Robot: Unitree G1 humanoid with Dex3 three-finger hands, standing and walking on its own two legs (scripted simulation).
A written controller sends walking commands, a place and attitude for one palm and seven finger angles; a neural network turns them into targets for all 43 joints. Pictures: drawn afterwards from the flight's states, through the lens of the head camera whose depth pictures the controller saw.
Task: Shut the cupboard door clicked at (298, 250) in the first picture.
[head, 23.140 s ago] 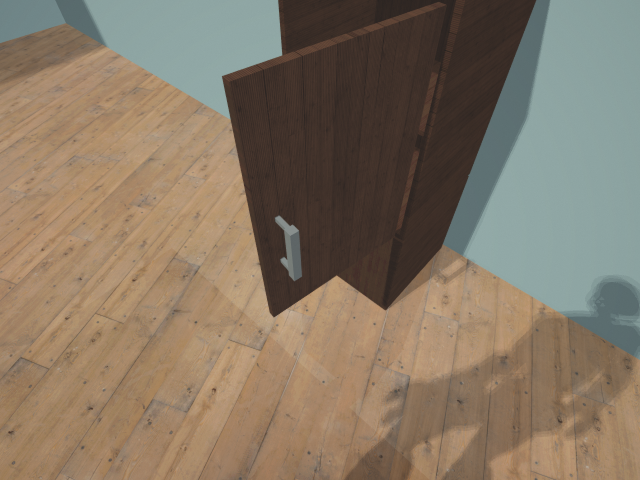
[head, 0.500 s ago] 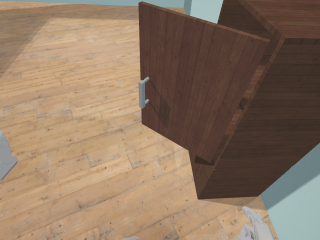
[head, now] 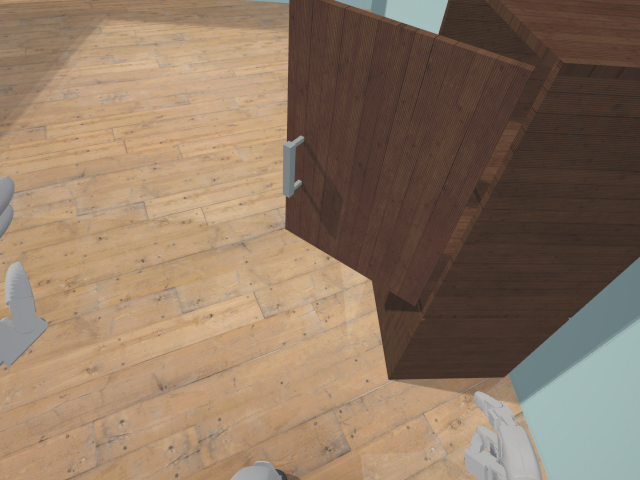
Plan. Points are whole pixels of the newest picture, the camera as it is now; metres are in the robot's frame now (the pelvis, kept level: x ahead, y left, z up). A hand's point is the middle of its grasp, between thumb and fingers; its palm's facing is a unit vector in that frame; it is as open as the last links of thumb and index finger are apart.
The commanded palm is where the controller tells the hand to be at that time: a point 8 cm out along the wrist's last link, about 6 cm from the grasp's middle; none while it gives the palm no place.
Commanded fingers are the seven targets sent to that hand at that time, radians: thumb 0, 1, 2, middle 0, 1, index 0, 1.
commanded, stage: step back with the hand held close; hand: left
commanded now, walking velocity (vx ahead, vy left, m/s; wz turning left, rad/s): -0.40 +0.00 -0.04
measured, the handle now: (293, 166) +0.75 +0.10 -0.08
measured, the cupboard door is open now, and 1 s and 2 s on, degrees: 52 52 52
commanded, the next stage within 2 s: stop stepping back and stand still in 0.32 s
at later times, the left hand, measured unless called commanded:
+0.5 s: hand out of the picture +0.11 +0.30 +0.20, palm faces +0.41 -0.86 -0.32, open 7.4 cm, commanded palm +0.05 +0.35 +0.19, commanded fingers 0.00 0.90 0.90 -0.20 -0.30 -0.20 -0.30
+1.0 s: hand out of the picture -0.07 +0.34 +0.20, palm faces +0.29 -0.84 -0.46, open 7.4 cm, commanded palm -0.11 +0.40 +0.19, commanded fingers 0.00 0.90 0.90 -0.20 -0.30 -0.20 -0.30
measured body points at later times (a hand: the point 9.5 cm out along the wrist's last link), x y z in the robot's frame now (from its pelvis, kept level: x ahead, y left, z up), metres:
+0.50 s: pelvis -0.10 +0.05 -0.01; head -0.11 +0.10 +0.44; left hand +0.09 +0.35 +0.21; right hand +0.08 -0.18 -0.07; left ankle +0.12 +0.09 -0.72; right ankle -0.17 -0.12 -0.72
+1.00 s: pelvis -0.27 +0.11 +0.01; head -0.30 +0.14 +0.46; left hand -0.09 +0.38 +0.23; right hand -0.13 -0.11 -0.06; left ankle -0.11 +0.19 -0.70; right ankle -0.31 +0.06 -0.71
